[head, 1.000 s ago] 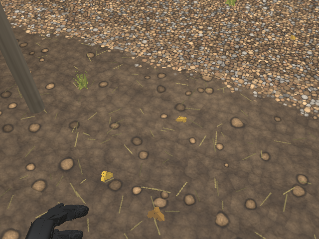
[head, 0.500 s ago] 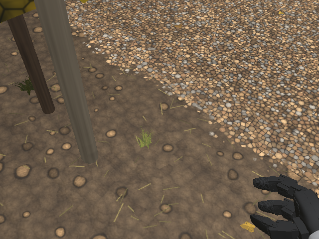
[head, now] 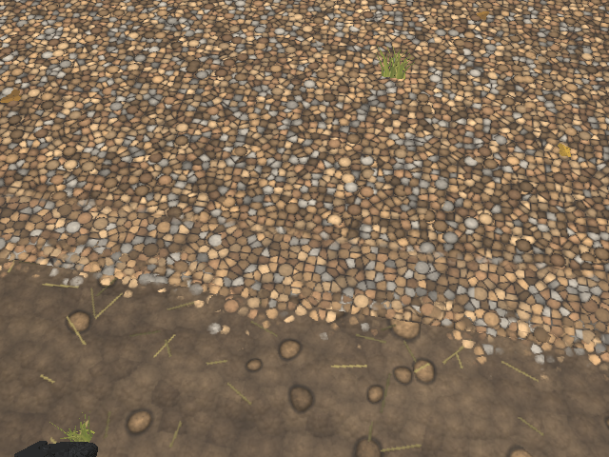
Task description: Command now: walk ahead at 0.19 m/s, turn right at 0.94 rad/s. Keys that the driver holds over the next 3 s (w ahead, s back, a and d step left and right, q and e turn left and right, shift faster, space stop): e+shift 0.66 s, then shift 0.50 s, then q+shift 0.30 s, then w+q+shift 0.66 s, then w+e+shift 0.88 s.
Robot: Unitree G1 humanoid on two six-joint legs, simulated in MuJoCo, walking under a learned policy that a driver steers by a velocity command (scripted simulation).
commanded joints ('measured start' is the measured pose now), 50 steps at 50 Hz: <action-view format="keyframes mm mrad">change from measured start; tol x16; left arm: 1 8 140 41 -119 -22 -14 16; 18 104 -4 20 -120 -21 77 77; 39 250 191 71 -58 -12 77 63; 50 11 28 -10 -45 22 31 77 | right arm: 1 45 -194 -47 -100 -16 2 -17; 23 -178 -94 -61 -162 -19 67 -41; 50 -52 -51 -67 -44 -9 86 -11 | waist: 1 -18 97 -276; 16 2 -149 -241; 19 74 310 -301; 37 48 162 -246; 39 23 -279 -210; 50 13 -120 -210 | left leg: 1 -320 30 -109 -42 60 -7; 15 3 -51 -127 -854 326 -26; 18 343 314 -380 -1045 605 169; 20 234 399 -500 -1106 431 305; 25 149 228 -134 -1115 404 232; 35 181 328 58 -1093 405 244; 38 12 257 170 -844 319 113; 40 -405 53 102 -300 -153 -15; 46 -250 82 52 -215 236 -13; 50 -168 93 50 -476 240 -21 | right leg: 1 434 -341 622 -304 217 -199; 6 242 -210 445 -224 554 -118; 15 228 -145 606 -166 6 5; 18 -16 52 348 247 -554 118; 23 -144 -114 137 722 -283 239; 29 -128 -234 35 470 -246 270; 37 289 -161 -88 -64 -177 128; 39 568 -480 406 -240 257 -40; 43 360 -423 320 -295 45 -49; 50 364 -352 210 -264 164 -43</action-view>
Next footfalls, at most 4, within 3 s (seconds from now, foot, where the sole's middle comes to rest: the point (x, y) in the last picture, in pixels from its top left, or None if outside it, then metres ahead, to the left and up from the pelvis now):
0.34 left None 0.29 0.15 -0.74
0.76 right None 0.06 -0.02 -0.74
1.16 left None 0.24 0.13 -0.74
1.86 left None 0.36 0.16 -0.74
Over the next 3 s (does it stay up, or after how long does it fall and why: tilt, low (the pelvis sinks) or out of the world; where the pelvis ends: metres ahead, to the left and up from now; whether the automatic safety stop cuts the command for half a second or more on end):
stays up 1.25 -0.01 0.03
